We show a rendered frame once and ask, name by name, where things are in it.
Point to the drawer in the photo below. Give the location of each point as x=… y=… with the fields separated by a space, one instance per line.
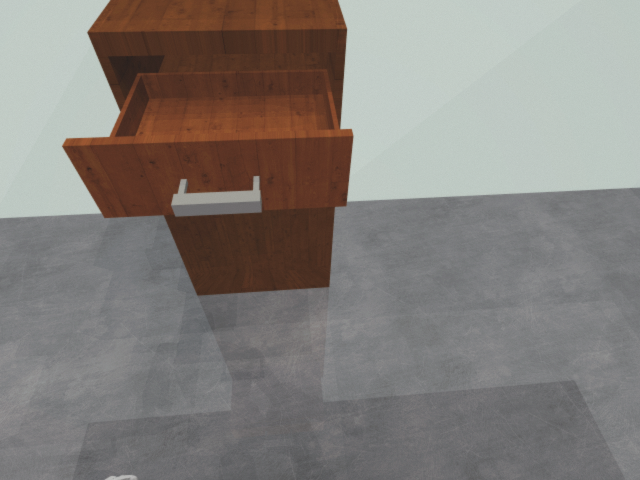
x=218 y=130

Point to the handle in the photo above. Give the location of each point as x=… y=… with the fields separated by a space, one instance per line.
x=216 y=203

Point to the cabinet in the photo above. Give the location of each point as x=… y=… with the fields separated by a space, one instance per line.
x=249 y=252

